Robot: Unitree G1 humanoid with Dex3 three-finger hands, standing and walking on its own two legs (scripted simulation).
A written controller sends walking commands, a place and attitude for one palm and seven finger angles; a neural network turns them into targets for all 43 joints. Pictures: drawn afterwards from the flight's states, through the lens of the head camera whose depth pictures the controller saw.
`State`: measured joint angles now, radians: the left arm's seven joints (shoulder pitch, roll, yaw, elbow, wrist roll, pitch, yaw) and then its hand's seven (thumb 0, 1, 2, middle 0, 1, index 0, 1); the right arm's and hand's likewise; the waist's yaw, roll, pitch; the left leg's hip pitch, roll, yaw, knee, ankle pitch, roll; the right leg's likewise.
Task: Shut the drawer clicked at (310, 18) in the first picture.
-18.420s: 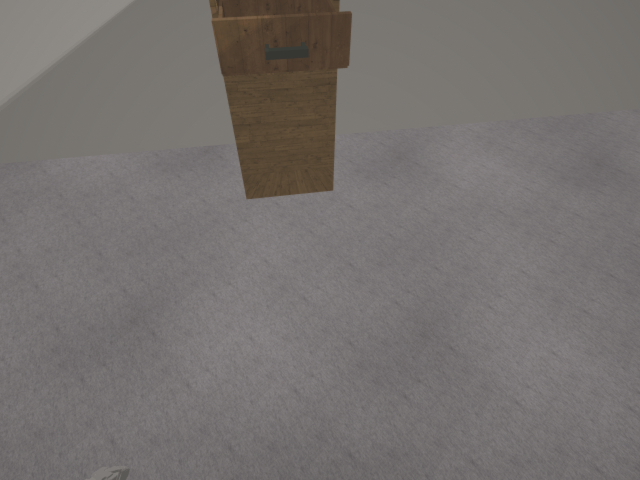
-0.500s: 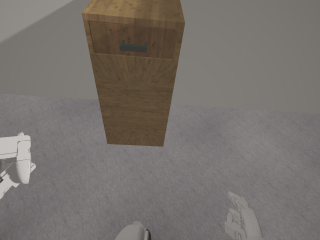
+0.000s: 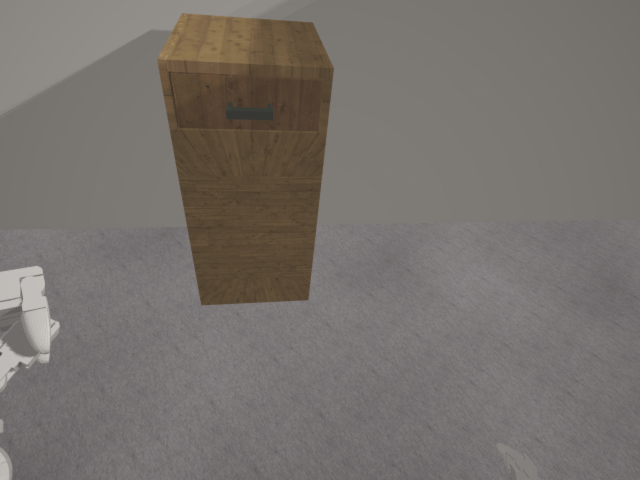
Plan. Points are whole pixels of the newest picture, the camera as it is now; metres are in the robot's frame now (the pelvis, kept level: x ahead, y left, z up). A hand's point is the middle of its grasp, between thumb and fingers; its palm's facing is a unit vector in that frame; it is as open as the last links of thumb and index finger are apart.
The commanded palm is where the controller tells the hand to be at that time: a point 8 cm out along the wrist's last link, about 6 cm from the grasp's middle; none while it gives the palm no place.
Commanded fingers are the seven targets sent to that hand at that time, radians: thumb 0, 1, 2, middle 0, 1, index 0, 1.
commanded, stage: stop stepping back and stand still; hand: left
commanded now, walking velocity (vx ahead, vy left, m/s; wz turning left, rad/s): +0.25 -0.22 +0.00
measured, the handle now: (249, 110) +0.95 +0.22 +0.06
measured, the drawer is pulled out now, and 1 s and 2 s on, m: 0.00 0.00 0.00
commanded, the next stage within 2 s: let the arm hang, fingers relaxed in 1.00 s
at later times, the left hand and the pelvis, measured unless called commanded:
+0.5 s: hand (33, 377) +0.15 +0.24 +0.18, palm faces +0.48 -0.78 -0.41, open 3.3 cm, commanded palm +0.09 +0.29 +0.19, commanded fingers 0.00 0.90 0.90 -1.40 -1.60 -1.40 -1.60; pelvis -0.03 +0.00 +0.00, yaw +4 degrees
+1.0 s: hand (62, 337) +0.19 +0.25 +0.17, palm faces +0.36 -0.79 -0.50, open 3.3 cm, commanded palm +0.12 +0.29 +0.19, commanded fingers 0.00 0.90 0.90 -1.40 -1.60 -1.40 -1.60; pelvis +0.01 +0.00 +0.02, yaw +3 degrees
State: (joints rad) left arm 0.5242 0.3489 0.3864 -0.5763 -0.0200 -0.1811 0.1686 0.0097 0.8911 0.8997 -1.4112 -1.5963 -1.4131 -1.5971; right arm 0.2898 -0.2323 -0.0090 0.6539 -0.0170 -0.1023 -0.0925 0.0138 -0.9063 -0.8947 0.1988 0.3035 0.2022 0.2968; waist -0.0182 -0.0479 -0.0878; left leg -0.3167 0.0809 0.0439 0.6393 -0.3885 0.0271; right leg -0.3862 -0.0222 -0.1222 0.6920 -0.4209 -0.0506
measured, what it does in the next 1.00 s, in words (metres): steps on the spot: right foot, then left foot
